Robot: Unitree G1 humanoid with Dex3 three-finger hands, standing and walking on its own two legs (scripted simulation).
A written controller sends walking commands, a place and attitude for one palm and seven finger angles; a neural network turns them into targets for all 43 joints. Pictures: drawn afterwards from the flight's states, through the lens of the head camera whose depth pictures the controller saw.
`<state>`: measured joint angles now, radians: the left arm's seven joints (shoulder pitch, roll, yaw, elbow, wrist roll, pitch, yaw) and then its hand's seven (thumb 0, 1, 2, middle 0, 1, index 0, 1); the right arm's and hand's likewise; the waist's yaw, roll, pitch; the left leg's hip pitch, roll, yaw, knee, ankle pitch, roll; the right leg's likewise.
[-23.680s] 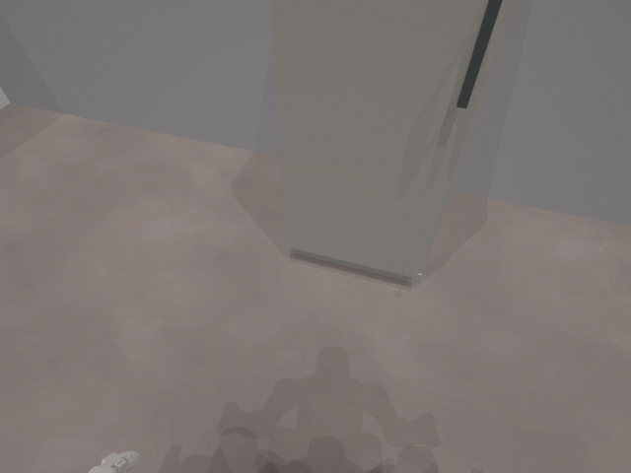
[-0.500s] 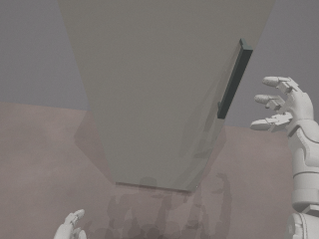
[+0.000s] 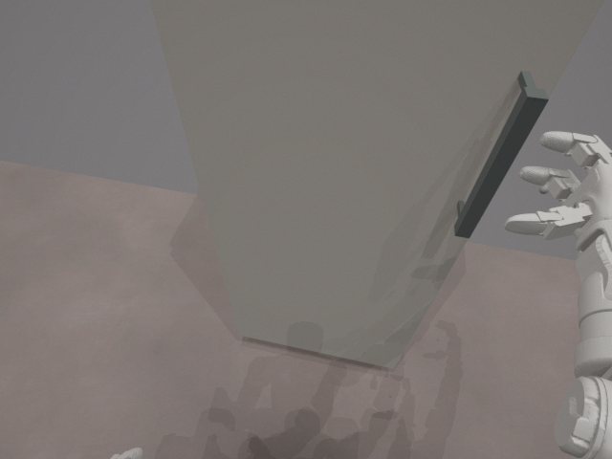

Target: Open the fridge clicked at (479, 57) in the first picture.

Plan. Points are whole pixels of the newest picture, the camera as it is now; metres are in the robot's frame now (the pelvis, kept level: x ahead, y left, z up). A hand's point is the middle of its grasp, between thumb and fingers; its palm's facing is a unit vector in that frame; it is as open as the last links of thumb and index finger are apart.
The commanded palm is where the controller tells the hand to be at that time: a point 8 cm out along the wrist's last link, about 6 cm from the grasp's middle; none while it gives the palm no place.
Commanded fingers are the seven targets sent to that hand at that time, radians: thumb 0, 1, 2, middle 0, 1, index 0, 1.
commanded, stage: move the hooked fingers beside the handle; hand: right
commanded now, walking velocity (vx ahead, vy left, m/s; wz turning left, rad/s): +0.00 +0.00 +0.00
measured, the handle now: (490, 164) +0.48 -0.18 +0.16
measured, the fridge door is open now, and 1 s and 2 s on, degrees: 0 0 0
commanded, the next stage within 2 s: feel for the door with the fingertips in 0.64 s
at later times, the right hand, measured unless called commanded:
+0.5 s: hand (543, 201) +0.41 -0.23 +0.16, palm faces +0.12 +0.99 +0.01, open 14.0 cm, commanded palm +0.38 -0.29 +0.17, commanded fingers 0.00 0.50 -0.30 0.30 1.20 0.30 1.20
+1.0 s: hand (512, 190) +0.43 -0.20 +0.17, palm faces +0.08 +1.00 +0.01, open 14.0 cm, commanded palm +0.39 -0.25 +0.16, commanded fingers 0.00 0.50 -0.30 0.30 1.20 0.30 1.20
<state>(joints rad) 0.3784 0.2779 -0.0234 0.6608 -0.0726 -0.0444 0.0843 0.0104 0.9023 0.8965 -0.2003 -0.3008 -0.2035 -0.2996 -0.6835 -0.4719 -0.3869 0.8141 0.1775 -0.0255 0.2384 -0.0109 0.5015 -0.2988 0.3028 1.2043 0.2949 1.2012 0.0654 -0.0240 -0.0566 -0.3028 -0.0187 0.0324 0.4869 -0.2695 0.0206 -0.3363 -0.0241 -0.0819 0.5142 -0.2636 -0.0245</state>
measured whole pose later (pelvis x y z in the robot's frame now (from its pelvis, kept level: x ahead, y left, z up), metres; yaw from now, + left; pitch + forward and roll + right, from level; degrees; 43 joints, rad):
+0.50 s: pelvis -0.01 -0.01 +0.00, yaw -2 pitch +4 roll +1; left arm 0.27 0.25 -0.05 0.63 -0.07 -0.06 0.09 0.01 0.90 0.90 -0.20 -0.30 -0.20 -0.30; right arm -0.72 -0.41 -0.30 0.79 0.17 0.03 0.18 -0.01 0.50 -0.30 0.30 1.20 0.30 1.20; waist 0.04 -0.02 -0.05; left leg -0.30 0.00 0.06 0.49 -0.26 0.01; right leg -0.35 0.00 -0.05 0.53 -0.25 -0.04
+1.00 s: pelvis -0.01 -0.01 +0.00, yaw -1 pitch +4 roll +1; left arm 0.36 0.27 -0.02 0.68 -0.07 -0.06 0.07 0.01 0.90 0.90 -0.20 -0.30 -0.20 -0.30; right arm -0.72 -0.36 -0.28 0.78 0.17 -0.03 0.15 -0.01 0.50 -0.30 0.30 1.20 0.29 1.20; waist 0.06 -0.02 -0.05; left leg -0.31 -0.01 0.05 0.50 -0.26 0.01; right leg -0.35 -0.01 -0.06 0.53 -0.26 -0.03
